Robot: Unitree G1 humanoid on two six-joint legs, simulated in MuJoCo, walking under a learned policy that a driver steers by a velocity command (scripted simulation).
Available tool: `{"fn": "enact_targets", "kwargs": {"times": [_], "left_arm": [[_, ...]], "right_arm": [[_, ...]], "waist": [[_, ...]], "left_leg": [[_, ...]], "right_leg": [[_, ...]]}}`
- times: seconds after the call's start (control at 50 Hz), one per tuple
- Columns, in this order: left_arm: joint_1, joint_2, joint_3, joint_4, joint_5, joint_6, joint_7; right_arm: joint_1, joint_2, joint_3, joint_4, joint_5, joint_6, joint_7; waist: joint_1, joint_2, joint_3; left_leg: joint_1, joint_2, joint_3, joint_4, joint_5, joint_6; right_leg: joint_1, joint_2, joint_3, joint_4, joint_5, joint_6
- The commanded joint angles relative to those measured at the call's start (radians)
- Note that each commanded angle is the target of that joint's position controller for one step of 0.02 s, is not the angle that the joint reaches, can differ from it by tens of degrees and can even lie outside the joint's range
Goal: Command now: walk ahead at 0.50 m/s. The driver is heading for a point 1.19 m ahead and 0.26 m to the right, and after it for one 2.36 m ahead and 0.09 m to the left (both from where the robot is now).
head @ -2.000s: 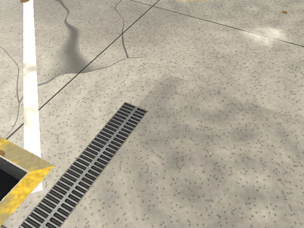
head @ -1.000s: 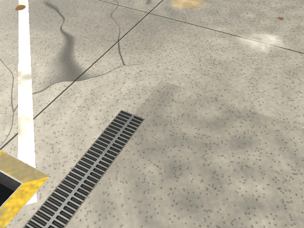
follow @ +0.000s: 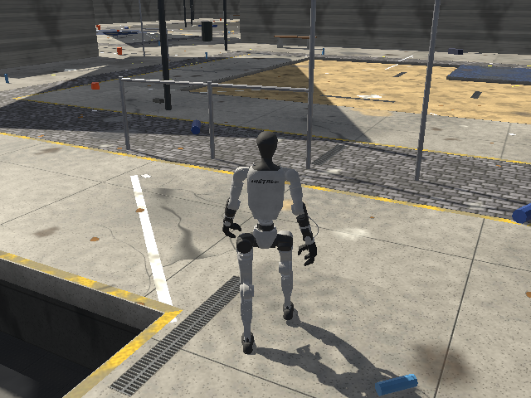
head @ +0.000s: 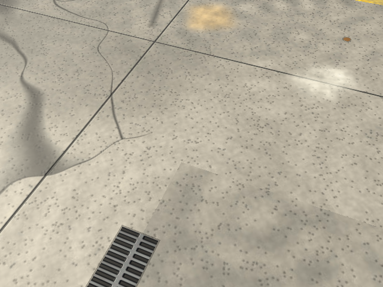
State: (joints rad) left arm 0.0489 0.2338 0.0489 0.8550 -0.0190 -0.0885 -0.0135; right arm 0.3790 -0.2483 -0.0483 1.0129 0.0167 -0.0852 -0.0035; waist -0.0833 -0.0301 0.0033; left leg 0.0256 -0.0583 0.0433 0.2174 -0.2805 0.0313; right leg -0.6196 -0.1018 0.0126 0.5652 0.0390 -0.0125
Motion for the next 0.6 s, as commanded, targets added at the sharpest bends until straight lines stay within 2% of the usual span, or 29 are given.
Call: {"fn": "enact_targets", "kwargs": {"times": [0.02, 0.04, 0.06, 0.08, 0.1, 0.12, 0.14, 0.16, 0.18, 0.2, 0.24, 0.28, 0.34, 0.4, 0.44, 0.5, 0.56, 0.58, 0.6], "left_arm": [[-0.086, 0.089, 0.016, -0.09, -0.005, -0.025, -0.018], [-0.029, 0.111, 0.026, -0.079, -0.005, -0.029, -0.019], [0.103, 0.148, 0.047, -0.039, -0.003, -0.03, -0.016], [0.301, 0.217, 0.074, 0.012, 0.006, -0.031, -0.008], [0.435, 0.331, 0.102, 0.043, 0.021, -0.024, -0.006], [0.449, 0.252, 0.078, 0.046, 0.017, -0.022, -0.01], [0.358, 0.19, 0.057, 0.031, 0.011, -0.024, -0.01], [0.264, 0.154, 0.045, 0.007, 0.013, -0.023, -0.008], [0.198, 0.124, 0.035, -0.002, 0.018, -0.022, -0.012], [0.167, 0.098, 0.027, -0.004, 0.025, -0.025, -0.015], [0.178, 0.096, 0.027, 0.014, 0.026, -0.03, -0.019], [0.212, 0.125, 0.035, 0.034, 0.024, -0.034, -0.01], [0.259, 0.137, 0.036, 0.055, 0.021, -0.026, 0.007], [0.297, 0.144, 0.035, 0.069, 0.014, -0.02, 0.017], [0.337, 0.151, 0.037, 0.087, 0.009, -0.017, 0.02], [0.388, 0.154, 0.041, 0.117, 0.005, -0.003, 0.023], [0.385, 0.167, 0.05, 0.129, 0.001, 0.012, 0.031], [0.369, 0.176, 0.053, 0.126, 0.001, 0.016, 0.032], [0.347, 0.185, 0.055, 0.121, 0.002, 0.021, 0.032]], "right_arm": [[0.033, -0.171, -0.039, -0.02, 0.005, 0.01, -0.008], [0.011, -0.179, -0.041, -0.025, 0.004, 0.015, -0.008], [-0.01, -0.167, -0.036, -0.033, 0.002, 0.021, -0.008], [-0.013, -0.129, -0.019, -0.053, -0.01, 0.021, -0.008], [0.101, -0.012, 0.016, -0.07, -0.016, 0.001, 0.002], [0.088, -0.045, 0.012, -0.056, -0.001, -0.026, 0.007], [-0.008, -0.137, -0.012, -0.082, 0.027, -0.042, 0.011], [-0.075, -0.143, -0.013, -0.099, 0.03, -0.047, 0.007], [-0.108, -0.133, -0.018, -0.102, 0.016, -0.042, 0.001], [-0.1, -0.121, -0.024, -0.099, 0.006, -0.029, -0.003], [-0.067, -0.075, -0.021, -0.089, 0.002, -0.002, -0.005], [-0.1, -0.07, -0.024, -0.102, -0.003, 0.009, -0.008], [-0.212, -0.068, -0.026, -0.14, -0.012, 0.008, -0.005], [-0.319, -0.048, -0.019, -0.169, -0.008, 0.001, 0.005], [-0.385, -0.044, -0.014, -0.186, -0.003, -0.002, 0.012], [-0.46, -0.047, -0.009, -0.216, 0.003, -0.009, 0.028], [-0.47, -0.068, -0.013, -0.236, 0.006, -0.019, 0.045], [-0.434, -0.085, -0.02, -0.229, 0.006, -0.022, 0.047], [-0.36, -0.111, -0.033, -0.211, 0.004, -0.023, 0.045]], "waist": [[0.032, 0.098, 0.066], [0.072, 0.113, 0.034], [0.142, 0.106, -0.044], [0.215, 0.06, -0.19], [0.189, -0.187, -0.346], [0.2, -0.22, -0.409], [0.188, -0.155, -0.253], [0.161, -0.086, -0.16], [0.132, -0.032, -0.089], [0.098, -0.043, -0.055], [0.069, -0.053, -0.036], [0.063, -0.036, -0.008], [0.085, -0.023, 0.02], [0.116, -0.031, 0.044], [0.139, -0.027, 0.064], [0.159, -0.025, 0.092], [0.135, -0.037, 0.083], [0.11, -0.051, 0.057], [0.065, -0.066, 0.006]], "left_leg": [[0.012, 0.321, -0.148, 0.009, 0.31, 0.151], [0.017, 0.316, -0.136, 0.075, 0.448, 0.137], [-0.003, 0.27, -0.095, 0.232, 0.611, 0.113], [-0.148, 0.213, -0.045, 0.495, 0.551, 0.078], [-0.568, 0.045, 0.012, 0.906, 0.149, -0.002], [-0.718, 0.011, -0.138, 1.064, -0.279, 0.004], [-0.81, 0.075, -0.158, 1.128, -0.229, 0.027], [-0.799, 0.132, -0.129, 1.099, -0.133, 0.036], [-0.758, 0.168, -0.112, 1.03, -0.061, 0.033], [-0.694, 0.199, -0.117, 0.969, -0.012, 0.031], [-0.63, 0.209, -0.105, 0.916, 0.03, 0.02], [-0.673, 0.213, -0.099, 0.846, 0.094, 0.003], [-0.747, 0.211, -0.093, 0.673, 0.242, -0.018], [-0.709, 0.181, -0.063, 0.488, 0.377, -0.018], [-0.697, 0.162, -0.046, 0.409, 0.407, -0.016], [-0.732, 0.149, -0.047, 0.34, 0.367, 0.0], [-0.704, 0.134, -0.043, 0.295, 0.265, 0.034], [-0.632, 0.112, -0.026, 0.288, 0.229, 0.048], [-0.508, 0.076, 0.006, 0.281, 0.209, 0.065]], "right_leg": [[0.018, 0.023, -0.012, -0.056, -0.091, -0.034], [0.108, 0.049, -0.034, -0.073, -0.12, -0.052], [0.284, 0.083, -0.062, -0.092, -0.121, -0.078], [0.583, 0.001, 0.027, -0.055, -0.104, -0.132], [0.996, -0.258, 0.479, -0.109, -0.235, -0.294], [1.045, -0.308, 0.739, -0.26, -0.328, -0.326], [0.927, -0.272, 0.595, -0.267, -0.341, -0.267], [0.777, -0.233, 0.449, -0.282, -0.265, -0.233], [0.635, -0.191, 0.347, -0.319, -0.184, -0.218], [0.542, -0.154, 0.272, -0.354, -0.14, -0.199], [0.463, -0.125, 0.203, -0.403, -0.08, -0.207], [0.455, -0.121, 0.155, -0.43, -0.004, -0.219], [0.491, -0.112, 0.105, -0.446, 0.042, -0.21], [0.495, -0.083, 0.048, -0.461, 0.013, -0.184], [0.527, -0.088, 0.039, -0.464, -0.016, -0.18], [0.635, -0.129, 0.042, -0.427, 0.003, -0.18], [0.723, -0.17, 0.049, -0.356, 0.11, -0.163], [0.732, -0.169, 0.044, -0.314, 0.224, -0.152], [0.726, -0.155, 0.027, -0.227, 0.397, -0.138]]}}
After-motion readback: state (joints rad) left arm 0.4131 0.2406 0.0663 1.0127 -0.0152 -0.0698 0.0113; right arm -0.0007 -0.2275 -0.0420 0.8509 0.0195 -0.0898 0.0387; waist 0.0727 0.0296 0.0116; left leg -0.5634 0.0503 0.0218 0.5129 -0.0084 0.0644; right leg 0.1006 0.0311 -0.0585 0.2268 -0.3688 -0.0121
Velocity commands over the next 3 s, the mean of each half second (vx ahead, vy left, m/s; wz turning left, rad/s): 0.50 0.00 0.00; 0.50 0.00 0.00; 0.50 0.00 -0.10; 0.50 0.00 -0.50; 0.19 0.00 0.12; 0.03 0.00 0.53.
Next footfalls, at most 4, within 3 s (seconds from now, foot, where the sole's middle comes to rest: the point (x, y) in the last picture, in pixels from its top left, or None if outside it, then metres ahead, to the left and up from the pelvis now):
0.08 right None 0.23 -0.14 -0.78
0.64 left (161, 272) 0.55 0.10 -0.78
1.18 right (219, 192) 0.85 -0.14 -0.78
1.70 left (162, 140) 1.15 0.08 -0.78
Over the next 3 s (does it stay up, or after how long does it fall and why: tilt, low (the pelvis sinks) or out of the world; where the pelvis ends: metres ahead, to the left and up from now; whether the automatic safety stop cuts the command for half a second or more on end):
stays up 1.28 -0.09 0.00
